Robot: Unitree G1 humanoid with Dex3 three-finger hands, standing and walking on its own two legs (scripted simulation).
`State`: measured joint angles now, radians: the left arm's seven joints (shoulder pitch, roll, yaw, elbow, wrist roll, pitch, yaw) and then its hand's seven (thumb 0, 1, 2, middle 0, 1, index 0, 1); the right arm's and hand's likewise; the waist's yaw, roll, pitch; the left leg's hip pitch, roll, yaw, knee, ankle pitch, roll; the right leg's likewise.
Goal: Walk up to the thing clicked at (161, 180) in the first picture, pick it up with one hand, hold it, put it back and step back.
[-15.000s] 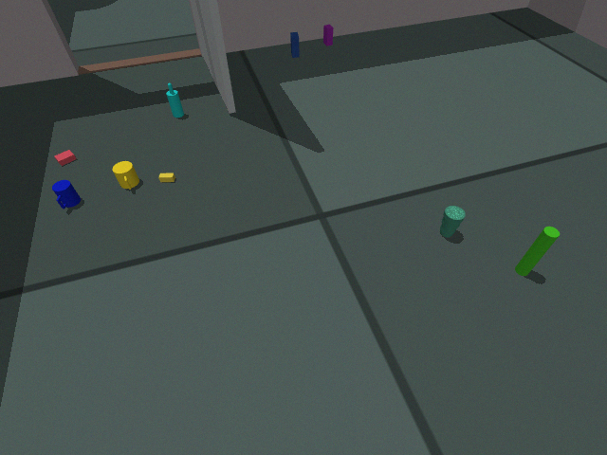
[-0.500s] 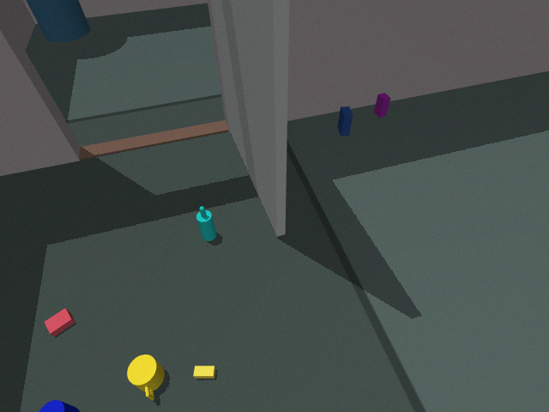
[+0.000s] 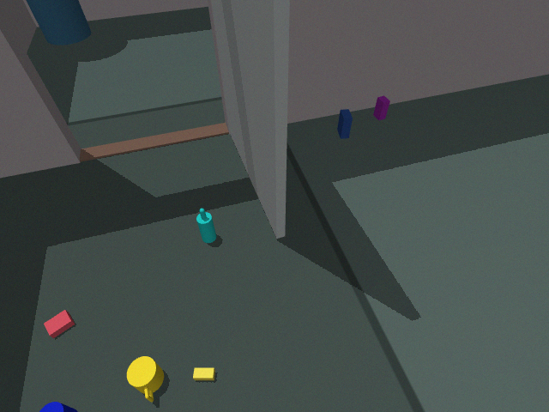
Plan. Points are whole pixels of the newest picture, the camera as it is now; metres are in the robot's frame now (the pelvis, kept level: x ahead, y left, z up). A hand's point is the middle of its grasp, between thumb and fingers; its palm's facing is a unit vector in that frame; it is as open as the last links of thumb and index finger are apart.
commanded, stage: stand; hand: left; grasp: from above
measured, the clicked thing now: (204, 374) +0.38 +0.27 -0.77
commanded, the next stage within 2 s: rise first in 0.44 s
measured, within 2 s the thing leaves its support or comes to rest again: neither
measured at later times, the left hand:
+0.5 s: hand out of the picture +0.07 +0.26 -0.16, palm faces -0.03 -0.94 -0.34, open 7.4 cm
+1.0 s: hand out of the picture +0.14 +0.26 -0.21, palm faces -0.11 -0.91 -0.40, open 11.8 cm
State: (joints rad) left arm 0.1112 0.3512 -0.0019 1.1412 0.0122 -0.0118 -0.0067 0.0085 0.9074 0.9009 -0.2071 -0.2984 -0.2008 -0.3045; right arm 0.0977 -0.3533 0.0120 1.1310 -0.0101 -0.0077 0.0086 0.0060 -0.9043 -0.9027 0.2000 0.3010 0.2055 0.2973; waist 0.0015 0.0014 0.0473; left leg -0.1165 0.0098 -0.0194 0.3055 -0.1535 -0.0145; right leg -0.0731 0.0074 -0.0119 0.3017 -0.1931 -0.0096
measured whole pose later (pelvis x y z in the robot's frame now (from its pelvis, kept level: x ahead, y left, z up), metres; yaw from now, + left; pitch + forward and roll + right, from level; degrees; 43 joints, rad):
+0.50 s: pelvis +0.00 +0.00 +0.00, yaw +0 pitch -2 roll +0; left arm 0.11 0.35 0.00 1.14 0.01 -0.01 -0.01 0.01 0.91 0.90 -0.21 -0.30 -0.20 -0.30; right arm 0.11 -0.35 0.01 1.13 -0.01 -0.01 0.01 0.01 -0.90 -0.90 0.20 0.30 0.21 0.30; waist 0.00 0.00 0.05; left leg -0.11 0.01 -0.02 0.31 -0.16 -0.01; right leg -0.07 0.00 -0.01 0.30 -0.20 -0.01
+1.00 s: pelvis -0.01 +0.01 -0.06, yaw -1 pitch +13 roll -1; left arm 0.06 0.32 0.15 0.84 0.19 0.10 -0.01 0.01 -0.13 0.76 -0.41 -0.68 -0.37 -0.72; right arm 0.24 -0.25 -0.03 0.65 0.02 -0.05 0.00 0.01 -0.93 -0.91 0.20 0.30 0.21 0.30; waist -0.03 0.00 -0.07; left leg -0.73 0.01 -0.01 0.92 -0.41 0.00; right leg -0.69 0.01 0.00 0.90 -0.44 0.00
